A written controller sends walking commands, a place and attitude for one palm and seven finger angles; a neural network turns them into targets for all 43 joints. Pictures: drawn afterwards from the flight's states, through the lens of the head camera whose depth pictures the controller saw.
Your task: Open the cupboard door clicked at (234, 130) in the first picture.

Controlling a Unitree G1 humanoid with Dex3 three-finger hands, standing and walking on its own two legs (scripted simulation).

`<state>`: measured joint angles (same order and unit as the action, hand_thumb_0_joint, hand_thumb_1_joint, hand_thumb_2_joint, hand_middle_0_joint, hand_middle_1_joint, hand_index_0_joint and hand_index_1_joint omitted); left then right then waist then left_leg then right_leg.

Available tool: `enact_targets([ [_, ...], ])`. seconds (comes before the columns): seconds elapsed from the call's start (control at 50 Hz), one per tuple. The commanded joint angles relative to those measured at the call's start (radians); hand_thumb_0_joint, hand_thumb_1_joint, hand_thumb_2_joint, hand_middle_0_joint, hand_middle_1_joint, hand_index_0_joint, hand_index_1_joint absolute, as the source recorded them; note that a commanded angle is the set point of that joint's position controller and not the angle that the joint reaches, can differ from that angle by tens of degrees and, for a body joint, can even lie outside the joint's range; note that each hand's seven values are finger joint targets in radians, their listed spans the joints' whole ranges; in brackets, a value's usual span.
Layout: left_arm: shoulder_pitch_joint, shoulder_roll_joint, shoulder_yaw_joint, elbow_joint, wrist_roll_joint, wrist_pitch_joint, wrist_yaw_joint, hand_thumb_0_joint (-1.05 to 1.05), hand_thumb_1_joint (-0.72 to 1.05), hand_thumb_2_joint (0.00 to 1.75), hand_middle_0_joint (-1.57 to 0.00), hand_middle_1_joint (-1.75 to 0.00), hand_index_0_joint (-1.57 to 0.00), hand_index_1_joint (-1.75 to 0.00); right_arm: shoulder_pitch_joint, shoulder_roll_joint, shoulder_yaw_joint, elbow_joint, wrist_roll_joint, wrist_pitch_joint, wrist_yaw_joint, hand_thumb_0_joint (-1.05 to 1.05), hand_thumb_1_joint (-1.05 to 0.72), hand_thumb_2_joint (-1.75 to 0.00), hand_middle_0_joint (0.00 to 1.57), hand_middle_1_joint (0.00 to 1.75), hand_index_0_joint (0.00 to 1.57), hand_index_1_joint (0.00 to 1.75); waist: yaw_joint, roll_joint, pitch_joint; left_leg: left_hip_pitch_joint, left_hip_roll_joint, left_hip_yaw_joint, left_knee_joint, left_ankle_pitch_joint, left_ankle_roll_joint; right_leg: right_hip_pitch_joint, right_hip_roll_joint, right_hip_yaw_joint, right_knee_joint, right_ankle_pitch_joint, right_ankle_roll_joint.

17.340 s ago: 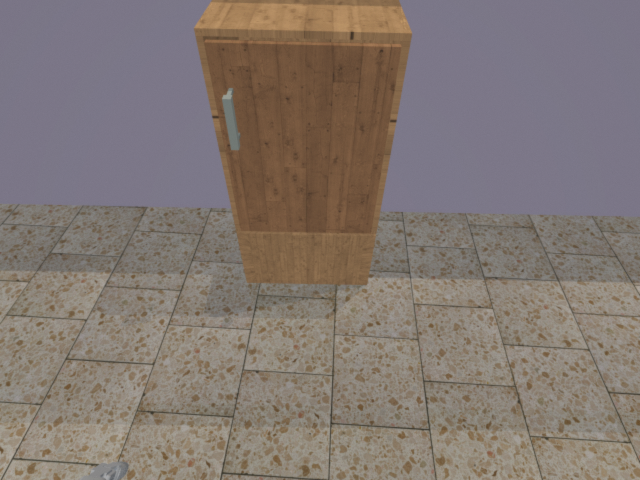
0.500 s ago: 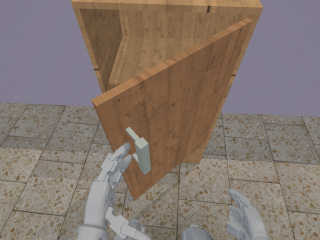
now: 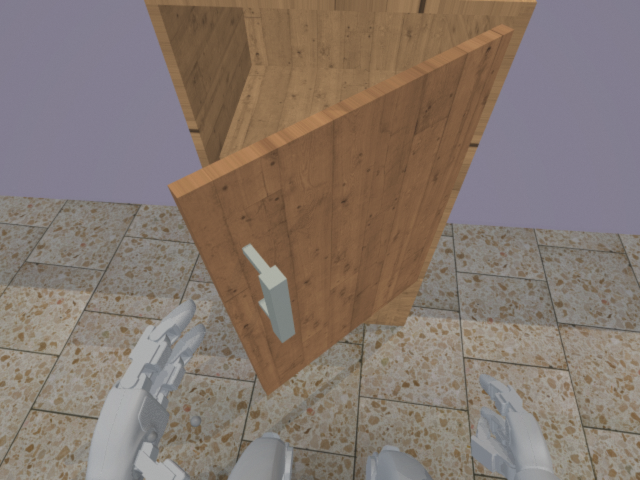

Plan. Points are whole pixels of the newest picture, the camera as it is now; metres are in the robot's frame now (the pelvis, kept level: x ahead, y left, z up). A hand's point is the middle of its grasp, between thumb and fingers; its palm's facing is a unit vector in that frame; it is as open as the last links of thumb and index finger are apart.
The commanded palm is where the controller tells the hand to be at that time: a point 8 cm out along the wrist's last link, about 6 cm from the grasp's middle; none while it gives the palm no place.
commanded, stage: draw the hand back to the body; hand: left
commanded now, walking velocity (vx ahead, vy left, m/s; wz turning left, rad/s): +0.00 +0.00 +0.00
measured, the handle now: (269, 295) +0.31 +0.08 +0.07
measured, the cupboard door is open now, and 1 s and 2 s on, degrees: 43 43 43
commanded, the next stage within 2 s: step back with the hand held close in 1.58 s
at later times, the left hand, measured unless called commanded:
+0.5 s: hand (107, 398) +0.18 +0.19 +0.14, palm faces -0.03 -1.00 -0.08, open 16.2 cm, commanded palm +0.15 +0.25 +0.16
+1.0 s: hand out of the picture +0.22 +0.27 +0.22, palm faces +0.36 -0.84 -0.40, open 11.5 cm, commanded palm +0.17 +0.31 +0.24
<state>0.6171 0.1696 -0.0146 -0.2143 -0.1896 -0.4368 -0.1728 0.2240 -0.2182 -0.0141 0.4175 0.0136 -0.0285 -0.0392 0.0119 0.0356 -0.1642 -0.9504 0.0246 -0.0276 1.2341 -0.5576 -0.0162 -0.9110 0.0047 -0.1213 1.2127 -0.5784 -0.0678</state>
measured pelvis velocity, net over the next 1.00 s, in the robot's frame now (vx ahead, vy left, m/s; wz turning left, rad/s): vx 0.04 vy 0.04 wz -0.01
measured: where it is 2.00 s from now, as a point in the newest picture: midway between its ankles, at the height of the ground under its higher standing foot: outside the picture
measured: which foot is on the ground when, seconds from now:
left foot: down 0.00-1.00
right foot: down 0.00-1.00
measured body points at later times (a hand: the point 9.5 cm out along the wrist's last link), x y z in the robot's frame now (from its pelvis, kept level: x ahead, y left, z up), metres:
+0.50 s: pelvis +0.00 +0.02 +0.04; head +0.01 +0.02 +0.49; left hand +0.18 +0.24 +0.15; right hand +0.19 -0.20 -0.02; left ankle +0.02 +0.13 -0.64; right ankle +0.01 -0.08 -0.64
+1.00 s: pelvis +0.04 +0.04 +0.09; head +0.02 +0.02 +0.54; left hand +0.19 +0.31 +0.25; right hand +0.22 -0.17 +0.02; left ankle +0.02 +0.13 -0.64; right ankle +0.01 -0.08 -0.64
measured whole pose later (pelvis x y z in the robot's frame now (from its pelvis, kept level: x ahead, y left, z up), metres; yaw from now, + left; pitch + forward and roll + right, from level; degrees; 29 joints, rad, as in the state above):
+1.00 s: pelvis +0.04 +0.04 +0.09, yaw +0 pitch -1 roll -1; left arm 0.57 0.33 0.21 -0.46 -0.05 -0.01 0.14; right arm 0.24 -0.22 0.07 0.54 0.01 -0.10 -0.10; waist 0.06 0.06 -0.05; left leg -0.25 -0.02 0.02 0.60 -0.34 0.04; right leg -0.21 -0.01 -0.07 0.56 -0.34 0.00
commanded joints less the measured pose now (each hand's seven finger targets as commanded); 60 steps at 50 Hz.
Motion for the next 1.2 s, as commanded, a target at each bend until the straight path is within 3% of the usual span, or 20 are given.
enact_targets([
  [0.0, 0.004, 0.09, 0.066, -0.249, -0.036, -0.062, -0.018, 0.0, -0.5, 0.3, -0.15, -0.3, -0.15, -0.3, -0.052, -0.096, -0.044, -0.174, 0.008, -0.066, -0.015, 0.0, -0.9, -0.9, 0.2, 0.3, 0.2, 0.3, -0.016, -0.063, -0.198, 0.068, -0.045, -0.004, -0.114, 0.208, 0.035, 0.218, -0.02, 0.185, -0.252, 0.293, 0.066],
  [0.04, 0.021, 0.128, 0.093, -0.311, -0.034, -0.041, -0.003, 0.0, -0.5, 0.3, -0.15, -0.3, -0.15, -0.3, -0.052, -0.094, -0.044, -0.19, 0.01, -0.06, -0.019, 0.0, -0.9, -0.9, 0.2, 0.3, 0.2, 0.3, 0.007, -0.019, -0.23, 0.116, -0.047, -0.002, -0.15, 0.234, 0.038, 0.252, -0.01, 0.17, -0.256, 0.299, 0.055],
  [0.08, 0.035, 0.144, 0.117, -0.337, -0.036, -0.015, 0.009, 0.0, -0.5, 0.3, -0.15, -0.3, -0.15, -0.3, -0.045, -0.089, -0.043, -0.198, 0.018, -0.051, -0.024, 0.0, -0.9, -0.9, 0.2, 0.3, 0.2, 0.3, 0.009, -0.025, -0.221, 0.153, -0.046, 0.001, -0.185, 0.235, 0.038, 0.273, -0.005, 0.158, -0.28, 0.286, 0.055],
  [0.18, 0.066, 0.103, 0.099, -0.315, -0.054, 0.059, 0.012, 0.0, -0.5, 0.3, -0.15, -0.3, -0.15, -0.3, -0.051, -0.089, -0.031, -0.207, 0.031, -0.042, -0.031, 0.0, -0.9, -0.9, 0.2, 0.3, 0.2, 0.3, -0.009, -0.046, -0.114, 0.2, -0.047, -0.005, -0.255, 0.197, 0.041, 0.269, 0.006, 0.127, -0.353, 0.214, 0.058],
  [0.24, 0.047, 0.12, 0.119, -0.285, -0.065, 0.091, -0.003, 0.0, -0.5, 0.3, -0.15, -0.3, -0.15, -0.3, -0.054, -0.103, -0.024, -0.203, 0.032, -0.045, -0.036, 0.0, -0.9, -0.9, 0.2, 0.3, 0.2, 0.3, -0.019, -0.073, -0.05, 0.207, -0.042, -0.012, -0.286, 0.159, 0.042, 0.267, 0.007, 0.122, -0.397, 0.132, 0.056],
  [0.32, -0.015, 0.149, 0.127, -0.341, -0.067, 0.102, -0.012, 0.0, -0.5, 0.3, -0.15, -0.3, -0.15, -0.3, -0.042, -0.111, -0.01, -0.212, 0.034, -0.069, -0.041, 0.0, -0.9, -0.9, 0.2, 0.3, 0.2, 0.3, -0.02, -0.007, -0.023, 0.265, -0.038, -0.02, -0.342, 0.126, 0.042, 0.259, 0.011, 0.102, -0.424, 0.074, 0.05],
  [0.38, -0.037, 0.186, 0.172, -0.385, -0.078, 0.102, -0.005, 0.0, -0.5, 0.3, -0.15, -0.3, -0.15, -0.3, -0.036, -0.111, -0.004, -0.205, 0.038, -0.089, -0.043, 0.0, -0.9, -0.9, 0.2, 0.3, 0.2, 0.3, -0.008, 0.019, -0.05, 0.315, -0.034, -0.026, -0.375, 0.14, 0.041, 0.295, 0.017, 0.089, -0.431, 0.101, 0.044],
  [0.48, -0.026, 0.19, 0.202, -0.397, -0.094, 0.142, -0.004, 0.0, -0.32, 0.37, -0.16, -0.3, -0.16, -0.3, -0.043, -0.109, 0.004, -0.188, 0.046, -0.116, -0.04, 0.0, -0.9, -0.9, 0.2, 0.3, 0.2, 0.3, 0.003, 0.055, -0.037, 0.378, -0.03, -0.035, -0.431, 0.195, 0.038, 0.347, 0.026, 0.057, -0.443, 0.193, 0.042],
  [0.5, 0.012, 0.337, 0.246, -0.451, 0.051, 0.218, 0.135, 0.0, -0.29, 0.39, -0.16, -0.3, -0.16, -0.3, -0.042, -0.104, 0.002, -0.195, 0.033, -0.093, -0.07, 0.0, -0.9, -0.9, 0.2, 0.3, 0.2, 0.3, 0.061, 0.06, -0.072, 0.397, -0.015, -0.021, -0.485, 0.207, 0.039, 0.4, -0.009, 0.119, -0.497, 0.21, 0.028],
  [0.52, 0.059, 0.241, 0.197, -0.461, 0.071, 0.267, 0.195, 0.0, -0.26, 0.4, -0.16, -0.3, -0.16, -0.3, -0.04, -0.084, 0.015, -0.199, 0.029, -0.084, -0.078, 0.0, -0.9, -0.9, 0.2, 0.3, 0.2, 0.3, 0.036, 0.066, -0.026, 0.415, -0.02, -0.018, -0.503, 0.228, 0.037, 0.405, -0.012, 0.102, -0.512, 0.23, 0.031],
  [0.54, 0.071, 0.226, 0.188, -0.458, 0.084, 0.296, 0.223, 0.0, -0.22, 0.42, -0.16, -0.3, -0.16, -0.3, -0.044, -0.088, 0.014, -0.192, 0.027, -0.084, -0.08, 0.0, -0.9, -0.9, 0.2, 0.3, 0.2, 0.3, 0.036, 0.03, -0.026, 0.421, -0.017, -0.027, -0.514, 0.241, 0.036, 0.42, -0.012, 0.093, -0.519, 0.242, 0.033],
  [0.56, 0.102, 0.175, 0.146, -0.434, 0.1, 0.323, 0.241, 0.0, -0.18, 0.43, -0.16, -0.3, -0.16, -0.3, -0.041, -0.081, 0.019, -0.179, 0.027, -0.077, -0.077, 0.0, -0.9, -0.9, 0.2, 0.3, 0.2, 0.3, 0.024, 0.053, 0.025, 0.437, -0.011, -0.024, -0.525, 0.264, 0.037, 0.42, -0.011, 0.079, -0.519, 0.263, 0.037],
  [0.6, 0.077, 0.203, 0.158, -0.467, 0.12, 0.348, 0.27, 0.0, -0.12, 0.47, -0.16, -0.3, -0.16, -0.3, -0.043, -0.092, 0.021, -0.166, 0.024, -0.071, -0.075, 0.0, -0.9, -0.9, 0.2, 0.3, 0.2, 0.3, 0.021, 0.06, 0.025, 0.483, -0.005, -0.03, -0.551, 0.31, 0.037, 0.453, -0.01, 0.07, -0.538, 0.3, 0.038],
  [0.68, -0.005, 0.263, 0.212, -0.469, 0.14, 0.365, 0.313, 0.0, 0.02, 0.52, -0.17, -0.3, -0.17, -0.3, -0.058, -0.102, 0.027, -0.139, 0.015, -0.082, -0.084, 0.0, -0.9, -0.9, 0.2, 0.3, 0.2, 0.3, 0.019, -0.014, 0.04, 0.547, -0.003, -0.031, -0.609, 0.319, 0.041, 0.519, -0.012, 0.069, -0.599, 0.313, 0.041],
  [0.74, -0.074, 0.299, 0.252, -0.485, 0.147, 0.367, 0.332, 0.0, 0.13, 0.57, -0.17, -0.3, -0.17, -0.3, -0.068, -0.109, 0.033, -0.117, 0.013, -0.098, -0.092, 0.0, -0.9, -0.9, 0.2, 0.3, 0.2, 0.3, 0.025, 0.003, 0.048, 0.605, -0.004, -0.035, -0.654, 0.329, 0.041, 0.561, -0.014, 0.069, -0.638, 0.321, 0.039],
  [0.78, -0.075, 0.289, 0.257, -0.496, 0.15, 0.364, 0.337, 0.0, 0.2, 0.6, -0.18, -0.3, -0.18, -0.3, -0.067, -0.103, 0.039, -0.097, 0.011, -0.114, -0.087, 0.0, -0.9, -0.9, 0.2, 0.3, 0.2, 0.3, 0.028, 0.052, 0.04, 0.651, -0.003, -0.039, -0.681, 0.382, 0.035, 0.593, -0.016, 0.066, -0.649, 0.35, 0.04],
  [0.84, -0.089, 0.299, 0.285, -0.485, 0.15, 0.368, 0.339, 0.0, 0.31, 0.64, -0.18, -0.3, -0.18, -0.3, -0.08, -0.107, 0.041, -0.069, 0.007, -0.129, -0.08, 0.0, -0.9, -0.9, 0.2, 0.3, 0.2, 0.3, 0.038, 0.072, 0.048, 0.696, 0.001, -0.045, -0.716, 0.461, 0.028, 0.646, -0.016, 0.065, -0.681, 0.394, 0.038],
  [0.9, -0.079, 0.295, 0.312, -0.456, 0.142, 0.369, 0.333, 0.0, 0.41, 0.69, -0.18, -0.3, -0.18, -0.3, -0.093, -0.106, 0.037, -0.046, 0.003, -0.133, -0.07, 0.0, -0.9, -0.9, 0.2, 0.3, 0.2, 0.3, 0.041, 0.015, 0.072, 0.729, 0.006, -0.036, -0.746, 0.532, 0.025, 0.688, -0.014, 0.061, -0.711, 0.45, 0.042],
  [0.98, -0.105, 0.317, 0.369, -0.434, 0.133, 0.364, 0.327, 0.0, 0.55, 0.75, -0.19, -0.3, -0.19, -0.3, -0.115, -0.107, 0.031, -0.021, -0.001, -0.128, -0.063, 0.0, -0.9, -0.9, 0.2, 0.3, 0.2, 0.3, 0.049, -0.003, 0.081, 0.766, 0.004, -0.016, -0.779, 0.585, 0.026, 0.748, -0.013, 0.063, -0.752, 0.514, 0.043],
  [1.18, -0.25, 0.391, 0.491, -0.455, 0.118, 0.34, 0.322, 0.0, 0.9, 0.9, -0.2, -0.3, -0.2, -0.3, -0.147, -0.107, 0.022, 0.02, -0.007, -0.122, -0.054, 0.0, -0.9, -0.9, 0.2, 0.3, 0.2, 0.3, 0.057, 0.074, 0.077, 0.845, -0.006, 0.008, -0.83, 0.619, 0.029, 0.825, -0.012, 0.078, -0.823, 0.586, 0.042],
])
